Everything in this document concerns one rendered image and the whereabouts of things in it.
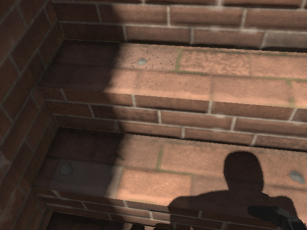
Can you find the right robot hand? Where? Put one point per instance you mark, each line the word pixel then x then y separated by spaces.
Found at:
pixel 277 216

